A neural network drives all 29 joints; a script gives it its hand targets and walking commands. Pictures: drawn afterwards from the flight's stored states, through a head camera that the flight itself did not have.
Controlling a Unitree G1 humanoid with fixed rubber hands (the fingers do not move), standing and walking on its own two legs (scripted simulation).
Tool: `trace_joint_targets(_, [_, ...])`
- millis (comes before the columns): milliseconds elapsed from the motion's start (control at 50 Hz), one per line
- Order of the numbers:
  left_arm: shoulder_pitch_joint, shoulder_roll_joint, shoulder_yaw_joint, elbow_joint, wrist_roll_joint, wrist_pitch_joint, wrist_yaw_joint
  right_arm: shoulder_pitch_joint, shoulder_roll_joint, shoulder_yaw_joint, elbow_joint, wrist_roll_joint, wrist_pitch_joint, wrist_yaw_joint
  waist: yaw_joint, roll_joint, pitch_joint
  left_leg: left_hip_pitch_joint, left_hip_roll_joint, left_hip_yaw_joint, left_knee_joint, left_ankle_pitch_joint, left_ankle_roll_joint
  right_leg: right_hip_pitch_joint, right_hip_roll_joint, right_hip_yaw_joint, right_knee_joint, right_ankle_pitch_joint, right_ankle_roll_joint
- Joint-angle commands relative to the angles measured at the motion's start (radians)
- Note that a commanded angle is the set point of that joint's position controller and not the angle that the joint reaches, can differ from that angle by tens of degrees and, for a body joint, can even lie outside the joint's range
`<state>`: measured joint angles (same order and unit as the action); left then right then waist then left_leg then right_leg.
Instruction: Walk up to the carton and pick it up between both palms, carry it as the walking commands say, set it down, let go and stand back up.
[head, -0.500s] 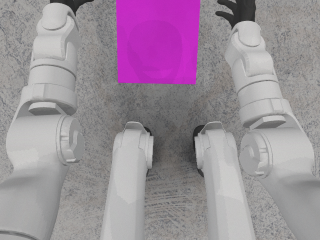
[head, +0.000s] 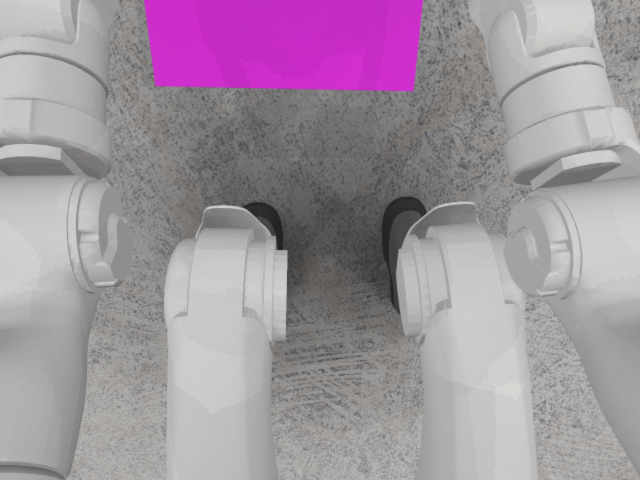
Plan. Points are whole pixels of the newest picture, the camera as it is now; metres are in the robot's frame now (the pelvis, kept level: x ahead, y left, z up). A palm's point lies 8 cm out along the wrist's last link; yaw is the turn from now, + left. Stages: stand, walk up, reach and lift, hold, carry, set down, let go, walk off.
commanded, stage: reach and lift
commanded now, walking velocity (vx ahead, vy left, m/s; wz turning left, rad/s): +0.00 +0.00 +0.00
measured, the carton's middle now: out of the picture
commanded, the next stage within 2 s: none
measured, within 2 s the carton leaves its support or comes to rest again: leaves its support in 1.36 s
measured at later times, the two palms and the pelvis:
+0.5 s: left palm out of the picture +0.55 +0.20 -0.17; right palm out of the picture +0.54 -0.09 -0.18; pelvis +0.00 +0.00 +0.00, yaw +0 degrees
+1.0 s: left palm out of the picture +0.56 +0.19 -0.17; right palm out of the picture +0.55 -0.07 -0.18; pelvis +0.01 +0.00 -0.01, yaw +1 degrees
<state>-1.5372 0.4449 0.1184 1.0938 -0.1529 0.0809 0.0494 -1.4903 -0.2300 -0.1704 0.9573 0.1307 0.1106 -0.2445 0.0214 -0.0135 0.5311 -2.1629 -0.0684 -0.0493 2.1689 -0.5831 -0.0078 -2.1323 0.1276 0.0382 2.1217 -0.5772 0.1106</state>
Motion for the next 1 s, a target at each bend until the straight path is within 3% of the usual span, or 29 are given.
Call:
trace_joint_targets(0, [-0.378,0.158,-0.042,-0.182,-0.050,-0.028,0.023,-0.246,0.018,0.056,-0.133,0.094,-0.026,0.005,0.053,0.087,-1.680,0.834,0.032,0.069,-0.170,0.501,-0.004,0.557,-0.010,-0.155,-0.076,0.360,-0.036])
trace_joint_targets(60, [-0.308,0.114,-0.040,-0.003,0.014,-0.016,0.006,-0.182,0.006,-0.001,0.021,0.063,-0.013,0.042,0.048,0.112,-1.394,0.772,0.039,0.031,-0.204,0.401,-0.004,0.332,-0.022,-0.158,-0.080,0.196,-0.033])
trace_joint_targets(80, [-0.305,0.115,-0.017,-0.063,0.052,-0.023,0.001,-0.163,-0.007,-0.010,0.024,0.044,-0.022,0.052,0.059,0.120,-1.400,0.743,0.031,0.040,-0.196,0.413,-0.011,0.352,-0.017,-0.140,-0.090,0.223,-0.035])
trace_joint_targets(100, [-0.275,0.082,-0.040,-0.026,0.041,-0.028,-0.001,-0.142,-0.007,-0.035,0.026,0.032,-0.037,0.054,0.037,0.124,-1.377,0.711,0.028,0.034,-0.208,0.387,-0.011,0.345,-0.015,-0.149,-0.082,0.227,-0.040])
trace_joint_targets(120, [-0.301,0.078,-0.055,-0.088,0.022,-0.044,0.008,-0.208,-0.027,-0.029,-0.090,0.031,-0.064,0.041,0.021,0.148,-1.461,0.786,0.028,0.023,-0.182,0.491,-0.019,0.349,-0.013,-0.144,-0.076,0.290,-0.041])
trace_joint_targets(140, [-0.302,0.077,-0.051,-0.104,0.028,-0.049,0.014,-0.181,-0.023,-0.040,-0.081,0.025,-0.073,0.033,0.015,0.159,-1.476,0.792,0.026,0.014,-0.173,0.546,-0.020,0.337,-0.010,-0.148,-0.063,0.325,-0.043])
trace_joint_targets(220, [-0.256,0.057,-0.025,0.031,0.010,-0.033,0.001,-0.177,-0.054,-0.060,-0.041,-0.050,-0.079,0.018,-0.033,0.076,-1.381,0.582,0.023,0.031,-0.181,0.397,-0.017,0.404,-0.017,-0.132,-0.098,0.309,-0.034])
trace_joint_targets(280, [-0.270,0.046,-0.017,0.011,0.038,-0.030,-0.002,-0.151,-0.036,-0.110,-0.012,-0.092,-0.072,0.022,-0.050,0.067,-1.359,0.526,0.019,0.034,-0.220,0.319,-0.025,0.445,-0.011,-0.134,-0.106,0.275,-0.026])
trace_joint_targets(320, [-0.316,0.022,-0.051,-0.025,0.020,-0.041,-0.004,-0.177,0.013,-0.098,-0.059,-0.087,-0.072,0.026,-0.039,0.103,-1.363,0.517,0.019,0.032,-0.219,0.324,-0.018,0.416,-0.013,-0.120,-0.107,0.270,-0.038])
trace_joint_targets(340, [-0.329,-0.003,-0.064,-0.056,0.003,-0.044,-0.007,-0.186,0.025,-0.090,-0.064,-0.093,-0.077,0.030,-0.043,0.066,-1.378,0.526,0.013,0.034,-0.219,0.347,-0.018,0.437,-0.013,-0.123,-0.116,0.286,-0.032])
trace_joint_targets(360, [-0.346,-0.017,-0.092,-0.078,0.002,-0.045,-0.008,-0.189,0.044,-0.081,-0.086,-0.073,-0.076,0.034,-0.036,0.120,-1.410,0.562,0.017,0.032,-0.218,0.354,-0.018,0.446,-0.011,-0.124,-0.100,0.296,-0.039])
trace_joint_targets(400, [-0.351,0.010,-0.062,-0.071,0.023,-0.044,0.009,-0.217,0.067,-0.057,-0.099,-0.072,-0.070,0.030,0.000,0.064,-1.431,0.539,0.016,0.049,-0.216,0.343,-0.014,0.494,-0.012,-0.125,-0.107,0.294,-0.026])
trace_joint_targets(420, [-0.307,0.017,-0.047,0.011,0.022,-0.032,0.013,-0.267,0.040,-0.041,-0.121,-0.065,-0.069,0.029,0.019,0.028,-1.438,0.563,0.017,0.043,-0.229,0.321,-0.009,0.521,-0.015,-0.135,-0.102,0.273,-0.018])
trace_joint_targets(440, [-0.316,0.028,-0.011,-0.004,0.047,-0.032,0.019,-0.247,0.040,-0.055,-0.093,-0.069,-0.060,0.031,0.048,0.031,-1.398,0.494,0.010,0.062,-0.227,0.297,-0.013,0.526,-0.008,-0.122,-0.107,0.267,-0.018])
trace_joint_targets(480, [-0.329,0.024,-0.018,-0.057,0.041,-0.041,0.030,-0.276,0.076,-0.023,-0.150,-0.064,-0.068,0.028,0.046,-0.017,-1.464,0.533,0.005,0.056,-0.223,0.350,-0.007,0.564,0.000,-0.131,-0.100,0.313,-0.011])
trace_joint_targets(520, [-0.345,0.034,-0.007,-0.101,0.071,-0.050,0.037,-0.212,0.134,-0.026,-0.099,-0.058,-0.057,0.032,0.066,-0.006,-1.473,0.557,0.005,0.053,-0.226,0.376,-0.004,0.560,0.012,-0.120,-0.100,0.341,-0.009])
trace_joint_targets(540, [-0.304,0.012,-0.015,-0.045,0.081,-0.048,0.035,-0.247,0.151,-0.010,-0.130,-0.041,-0.060,0.034,0.070,0.003,-1.485,0.586,0.007,0.052,-0.224,0.378,0.002,0.539,0.013,-0.127,-0.094,0.328,-0.006])
trace_joint_targets(600, [-0.355,-0.098,-0.041,-0.102,0.073,-0.045,0.024,-0.249,0.223,0.004,-0.132,-0.050,-0.058,0.037,0.062,0.032,-1.509,0.597,-0.009,0.061,-0.209,0.425,-0.005,0.552,0.025,-0.124,-0.083,0.378,-0.012])
trace_joint_targets(620, [-0.351,-0.105,-0.041,-0.099,0.075,-0.045,0.021,-0.223,0.209,-0.020,-0.112,-0.069,-0.059,0.030,0.036,0.064,-1.517,0.630,-0.008,0.056,-0.203,0.431,-0.013,0.540,0.031,-0.126,-0.082,0.371,-0.018])
trace_joint_targets(640, [-0.288,-0.127,-0.027,-0.036,0.099,-0.035,0.017,-0.229,0.199,-0.031,-0.084,-0.074,-0.056,0.028,0.050,0.071,-1.480,0.595,-0.010,0.065,-0.197,0.392,-0.013,0.542,0.028,-0.122,-0.085,0.347,-0.019])
trace_joint_targets(660, [-0.318,-0.167,-0.028,-0.090,0.105,-0.035,0.014,-0.188,0.231,-0.045,-0.070,-0.100,-0.052,0.031,0.036,0.075,-1.488,0.592,-0.019,0.062,-0.203,0.403,-0.024,0.549,0.035,-0.124,-0.079,0.364,-0.022])
trace_joint_targets(700, [-0.354,-0.386,-0.095,-0.101,0.095,-0.023,-0.032,-0.290,0.449,0.014,-0.135,-0.096,-0.050,0.072,0.035,0.101,-1.458,0.605,-0.032,0.059,-0.195,0.451,-0.015,0.488,0.050,-0.122,-0.077,0.387,-0.029])
trace_joint_targets(720, [-0.434,-0.497,-0.137,-0.144,0.073,-0.024,-0.058,-0.337,0.558,0.044,-0.122,-0.095,-0.045,0.096,0.010,0.056,-1.510,0.631,-0.041,0.049,-0.188,0.457,-0.011,0.534,0.054,-0.126,-0.073,0.398,-0.030])
trace_joint_targets(780, [-0.483,-0.722,-0.167,-0.145,0.115,0.006,-0.109,-0.428,0.738,0.061,-0.151,-0.116,-0.030,0.160,0.029,0.101,-1.395,0.597,-0.052,0.046,-0.179,0.461,-0.012,0.412,0.067,-0.127,-0.051,0.365,-0.046])
trace_joint_targets(820, [-0.460,-0.862,-0.163,-0.100,0.132,0.028,-0.152,-0.485,0.817,0.069,-0.146,-0.136,-0.010,0.200,0.015,0.066,-1.344,0.562,-0.060,0.046,-0.175,0.418,-0.006,0.384,0.068,-0.143,-0.054,0.309,-0.049])
trace_joint_targets(840, [-0.439,-0.971,-0.176,-0.078,0.140,0.044,-0.175,-0.561,0.909,0.129,-0.194,-0.114,-0.005,0.228,0.043,0.091,-1.369,0.597,-0.067,0.047,-0.168,0.455,-0.003,0.371,0.074,-0.141,-0.039,0.316,-0.055])
trace_joint_targets(860, [-0.486,-0.991,-0.195,-0.111,0.124,0.044,-0.185,-0.543,0.955,0.115,-0.145,-0.125,0.006,0.237,0.018,0.062,-1.358,0.573,-0.068,0.040,-0.165,0.456,-0.003,0.371,0.077,-0.144,-0.035,0.321,-0.060])
trace_joint_targets(920, [-0.483,-1.043,-0.167,-0.120,0.139,0.051,-0.209,-0.578,1.034,0.122,-0.165,-0.141,0.024,0.258,0.040,0.004,-1.355,0.533,-0.067,0.057,-0.153,0.427,0.010,0.393,0.078,-0.151,-0.041,0.301,-0.055])
trace_joint_targets(980, [-0.450,-1.083,-0.158,-0.107,0.144,0.070,-0.223,-0.581,1.083,0.147,-0.185,-0.125,0.038,0.266,0.063,-0.003,-1.379,0.512,-0.065,0.069,-0.151,0.426,0.013,0.430,0.086,-0.146,-0.051,0.313,-0.058])
